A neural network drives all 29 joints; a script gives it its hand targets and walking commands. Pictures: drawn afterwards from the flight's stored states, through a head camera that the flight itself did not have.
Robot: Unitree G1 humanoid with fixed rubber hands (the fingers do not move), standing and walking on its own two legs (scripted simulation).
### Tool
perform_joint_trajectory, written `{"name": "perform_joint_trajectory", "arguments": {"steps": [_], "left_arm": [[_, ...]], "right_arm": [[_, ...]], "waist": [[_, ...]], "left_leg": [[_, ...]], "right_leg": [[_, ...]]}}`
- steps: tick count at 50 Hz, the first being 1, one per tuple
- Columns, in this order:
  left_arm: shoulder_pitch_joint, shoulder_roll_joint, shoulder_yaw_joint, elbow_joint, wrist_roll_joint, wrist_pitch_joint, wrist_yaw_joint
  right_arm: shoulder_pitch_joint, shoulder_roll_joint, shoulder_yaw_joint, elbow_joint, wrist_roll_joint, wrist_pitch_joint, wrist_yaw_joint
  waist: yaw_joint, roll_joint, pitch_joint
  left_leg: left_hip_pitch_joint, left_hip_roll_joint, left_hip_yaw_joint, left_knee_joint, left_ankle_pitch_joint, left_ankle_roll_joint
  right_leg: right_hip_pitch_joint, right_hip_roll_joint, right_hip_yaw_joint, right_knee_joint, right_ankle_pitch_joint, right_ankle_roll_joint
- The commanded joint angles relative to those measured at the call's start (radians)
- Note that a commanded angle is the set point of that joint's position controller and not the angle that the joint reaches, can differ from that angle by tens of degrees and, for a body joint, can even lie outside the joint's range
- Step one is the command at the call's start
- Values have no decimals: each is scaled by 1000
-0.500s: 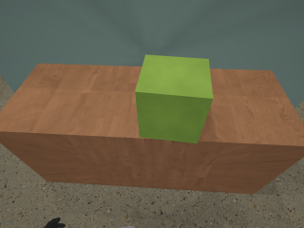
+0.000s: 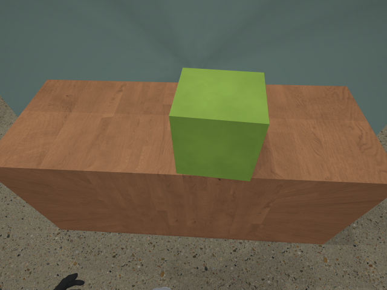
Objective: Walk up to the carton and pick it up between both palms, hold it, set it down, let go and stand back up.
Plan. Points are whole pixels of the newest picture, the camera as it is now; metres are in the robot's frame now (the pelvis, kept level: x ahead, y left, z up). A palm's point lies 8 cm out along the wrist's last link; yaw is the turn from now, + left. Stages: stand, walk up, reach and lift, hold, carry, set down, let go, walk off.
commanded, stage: walk up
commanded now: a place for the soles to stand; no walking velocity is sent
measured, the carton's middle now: (217, 126) +0.57 -0.03 -0.03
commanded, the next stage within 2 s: none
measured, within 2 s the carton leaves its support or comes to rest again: neither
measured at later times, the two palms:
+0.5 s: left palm out of the picture +0.12 +0.27 -0.09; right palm out of the picture +0.09 -0.37 -0.09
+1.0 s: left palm (71, 279) +0.16 +0.28 -0.07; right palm out of the picture +0.16 -0.36 -0.08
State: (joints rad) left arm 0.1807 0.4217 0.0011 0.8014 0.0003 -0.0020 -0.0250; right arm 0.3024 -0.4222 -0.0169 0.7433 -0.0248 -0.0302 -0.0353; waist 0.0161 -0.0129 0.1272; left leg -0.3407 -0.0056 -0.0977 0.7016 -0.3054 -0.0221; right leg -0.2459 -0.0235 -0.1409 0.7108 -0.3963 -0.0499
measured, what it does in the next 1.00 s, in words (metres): walks ahead: left foot, then right foot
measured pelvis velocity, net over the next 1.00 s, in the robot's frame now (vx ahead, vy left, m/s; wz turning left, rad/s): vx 0.11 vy -0.04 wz -0.03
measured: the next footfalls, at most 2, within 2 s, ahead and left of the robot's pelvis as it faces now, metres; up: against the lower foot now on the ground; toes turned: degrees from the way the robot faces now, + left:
left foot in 0.22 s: +0.09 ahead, +0.16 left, +0.00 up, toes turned -5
right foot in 0.48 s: +0.14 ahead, -0.10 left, +0.00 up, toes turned -6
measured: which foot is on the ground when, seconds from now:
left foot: up 0.00-0.20, down 0.22-0.48, up 0.50-1.00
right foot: down 0.00-0.22, up 0.24-0.46, down 0.48-1.00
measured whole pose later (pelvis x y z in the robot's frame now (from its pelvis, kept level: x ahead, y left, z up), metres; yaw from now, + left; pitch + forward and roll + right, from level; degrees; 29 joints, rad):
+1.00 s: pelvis +0.11 -0.04 +0.01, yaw -2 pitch -2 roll +0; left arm 0.33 0.43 0.00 0.80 0.00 -0.04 -0.02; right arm 0.35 -0.44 -0.04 0.74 -0.02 -0.02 0.00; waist 0.02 0.03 0.11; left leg -0.40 -0.03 -0.10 0.66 -0.23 0.00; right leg -0.21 -0.02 -0.12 0.59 -0.34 -0.05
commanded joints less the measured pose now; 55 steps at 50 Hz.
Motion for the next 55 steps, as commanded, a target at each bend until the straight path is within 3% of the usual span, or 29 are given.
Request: {"name": "perform_joint_trajectory", "arguments": {"steps": [1,3,5,7,9,10,11,12,13,15,17,20,21,22,23,24,25,26,28,30,33,35,41,47,50,51,52,53,55], "left_arm": [[28,276,115,-17,26,-43,16],[13,235,102,-30,18,-48,21],[10,219,95,-31,12,-43,22],[27,224,100,-43,7,-31,16],[-3,220,96,-65,-2,-18,13],[-10,239,118,-127,13,-21,-13],[-66,180,103,-165,20,-20,-23],[-70,190,109,-174,20,-8,-22],[-97,238,114,-159,26,-2,-20],[-45,248,128,-114,19,-13,-37],[20,229,133,-96,20,-19,-53],[32,221,142,-97,14,-27,-64],[66,218,146,-84,11,-31,-61],[157,205,151,-51,8,-37,-53],[292,218,165,3,10,-46,-38],[372,287,179,23,27,-58,-19],[295,358,184,-27,37,-68,-2],[182,369,180,-71,25,-70,0],[113,287,151,-78,14,-79,0],[134,240,137,-83,4,-88,6],[220,223,129,-77,-6,-91,16],[261,218,122,-68,-10,-87,23],[271,211,117,-68,-6,-66,38],[141,214,101,-84,-4,-53,35],[74,181,79,-95,-14,-37,31],[87,158,75,-94,-12,-28,30],[107,139,75,-83,-18,-12,28],[117,178,84,-59,-22,6,30],[105,191,93,-30,-9,14,21]], "right_arm": [[-47,-215,-60,-14,22,-3,-9],[-15,-196,-58,-8,29,-7,-2],[12,-179,-55,-2,30,-15,2],[40,-164,-57,-1,24,-22,1],[88,-175,-68,14,14,-31,-5],[230,-240,-107,18,11,-51,0],[298,-345,-141,34,-4,-63,-6],[288,-413,-158,10,2,-68,-5],[226,-402,-156,-3,17,-67,-7],[142,-346,-133,-24,18,-68,-6],[117,-317,-127,-29,3,-66,5],[84,-328,-137,-46,-4,-62,14],[44,-323,-136,-57,-4,-58,17],[-11,-304,-128,-69,-2,-50,21],[-34,-250,-110,-73,-2,-40,22],[7,-137,-71,-75,5,-35,22],[39,-92,-54,-96,14,-33,15],[52,-221,-90,-62,25,-21,9],[81,-250,-97,-21,45,-20,31],[139,-219,-91,-8,41,-18,46],[125,-197,-87,-8,34,-7,46],[98,-176,-81,-21,33,1,39],[43,-150,-71,-49,24,13,27],[64,-132,-60,-28,19,-6,22],[128,-180,-81,5,0,-19,12],[102,-228,-88,-5,-8,-20,7],[41,-267,-88,-34,-10,-18,6],[15,-283,-93,-44,-1,-12,9],[-60,-285,-86,-59,-6,-4,6]], "waist": [[32,-28,-63],[9,-42,-33],[0,-120,-73],[-5,-134,-121],[-36,-101,-147],[-87,-67,-193],[-134,179,-168],[-122,239,-139],[-102,120,-37],[-46,67,14],[-29,152,-27],[-23,210,-66],[4,205,-83],[65,177,-121],[133,57,-166],[171,-201,-152],[115,-263,-97],[76,-135,-46],[17,-30,87],[0,-55,27],[8,-31,-45],[21,-47,-57],[48,-96,-81],[4,-108,-119],[-45,-46,-134],[-25,104,-111],[7,195,-88],[-4,189,-58],[10,193,40]], "left_leg": [[-216,-4,13,189,-265,52],[-172,22,29,163,-214,54],[-121,15,101,79,-113,61],[-49,-20,158,-14,-17,65],[73,-39,151,-123,146,75],[245,-10,59,-173,-57,126],[369,172,-340,-292,-276,207],[375,346,-725,-431,-453,343],[256,385,-757,-469,-579,382],[150,296,-558,-394,-429,330],[73,222,-384,-378,-343,274],[19,215,-309,-359,-300,255],[-31,201,-268,-322,-260,235],[-101,161,-191,-231,-205,197],[-217,87,-106,-13,-193,151],[-380,-60,-30,275,-234,107],[-507,-101,-18,442,-231,57],[-464,-37,-66,493,-194,55],[-360,11,-50,450,-29,53],[-281,14,-38,392,32,40],[-263,-12,-36,349,39,28],[-265,-24,-25,304,35,27],[-276,-14,20,172,-28,30],[-27,8,117,-36,65,60],[160,-9,44,-152,235,105],[122,93,-145,-212,295,138],[10,240,-438,-321,145,226],[-115,268,-524,-412,-106,289],[-250,220,-501,-495,-432,260]], "right_leg": [[111,-390,464,-400,94,-151],[110,-331,329,-317,350,-134],[153,-250,203,-211,634,-95],[164,-207,132,-125,692,-90],[90,-173,92,-41,567,-67],[-56,-125,67,76,253,-61],[-339,-29,58,306,6,-27],[-520,17,160,419,-270,-1],[-548,-38,246,432,-265,10],[-468,-73,248,359,-160,17],[-327,-61,202,243,-143,27],[-199,-64,168,102,-75,26],[-93,-65,154,32,-37,17],[81,-55,131,-107,60,6],[301,-29,116,-211,134,24],[402,-116,275,-332,-35,58],[287,-393,698,-532,-373,9],[139,-461,766,-610,-595,-22],[24,-317,530,-554,-343,18],[79,-237,364,-514,-62,41],[206,-230,270,-402,415,32],[256,-222,227,-359,592,34],[332,-245,210,-285,750,-39],[142,-239,133,-166,730,-105],[-35,-164,98,-18,430,-63],[-92,-97,64,70,212,-30],[-113,12,67,145,-166,16],[-64,24,151,212,-292,20],[-44,12,160,204,-246,20]]}}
